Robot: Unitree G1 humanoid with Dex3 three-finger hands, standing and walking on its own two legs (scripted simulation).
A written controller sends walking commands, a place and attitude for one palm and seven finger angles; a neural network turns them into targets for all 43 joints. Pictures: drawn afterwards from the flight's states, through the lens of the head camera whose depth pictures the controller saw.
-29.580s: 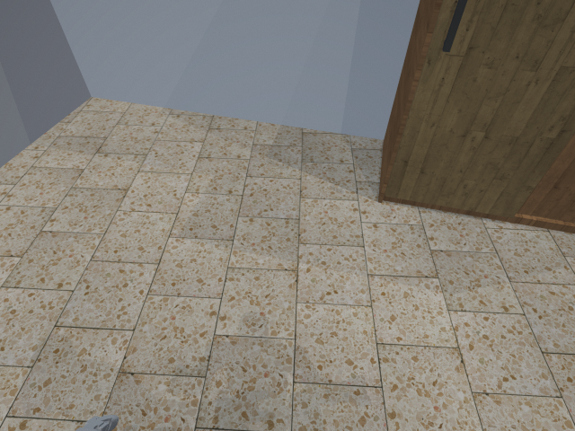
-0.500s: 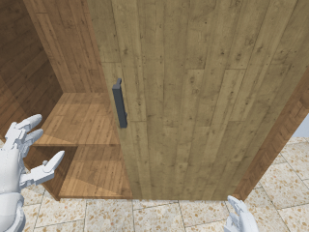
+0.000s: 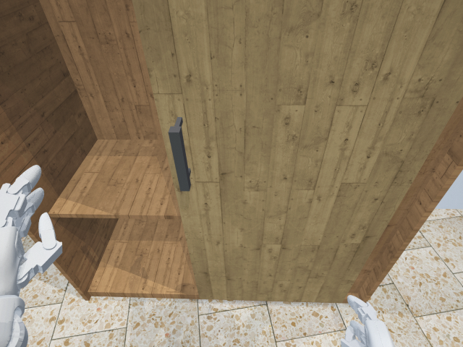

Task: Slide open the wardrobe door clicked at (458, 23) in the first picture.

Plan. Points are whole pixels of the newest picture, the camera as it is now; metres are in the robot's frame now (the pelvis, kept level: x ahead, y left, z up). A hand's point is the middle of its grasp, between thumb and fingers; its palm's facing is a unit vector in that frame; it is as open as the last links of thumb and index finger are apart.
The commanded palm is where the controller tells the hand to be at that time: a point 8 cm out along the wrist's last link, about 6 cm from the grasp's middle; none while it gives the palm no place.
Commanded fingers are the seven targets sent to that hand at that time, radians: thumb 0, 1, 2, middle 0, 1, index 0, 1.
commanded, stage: step back with the hand held close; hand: left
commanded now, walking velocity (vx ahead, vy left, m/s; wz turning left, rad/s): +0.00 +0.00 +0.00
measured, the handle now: (182, 155) +0.47 +0.18 +0.09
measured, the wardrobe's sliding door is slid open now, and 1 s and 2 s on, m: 0.50 0.50 0.50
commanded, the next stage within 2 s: stop stepping back and stand still in 1.36 s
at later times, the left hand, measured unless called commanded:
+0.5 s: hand (44, 251) +0.18 +0.28 +0.16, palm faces +0.35 -0.80 -0.49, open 7.4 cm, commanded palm +0.12 +0.32 +0.17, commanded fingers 0.00 0.90 0.90 -0.20 -0.30 -0.20 -0.30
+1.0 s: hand out of the picture +0.06 +0.31 +0.17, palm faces +0.50 -0.75 -0.43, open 7.4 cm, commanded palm +0.00 +0.35 +0.17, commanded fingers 0.00 0.90 0.90 -0.20 -0.30 -0.20 -0.30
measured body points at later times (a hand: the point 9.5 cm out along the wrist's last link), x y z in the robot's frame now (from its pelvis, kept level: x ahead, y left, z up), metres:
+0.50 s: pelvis -0.03 +0.02 +0.00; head -0.03 +0.03 +0.45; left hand +0.15 +0.32 +0.19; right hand +0.14 -0.23 -0.07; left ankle +0.01 +0.11 -0.74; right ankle -0.03 -0.10 -0.74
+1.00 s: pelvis -0.12 +0.04 -0.02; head -0.12 +0.06 +0.43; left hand +0.03 +0.35 +0.19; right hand +0.06 -0.19 -0.08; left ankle +0.01 +0.11 -0.74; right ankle -0.03 -0.10 -0.74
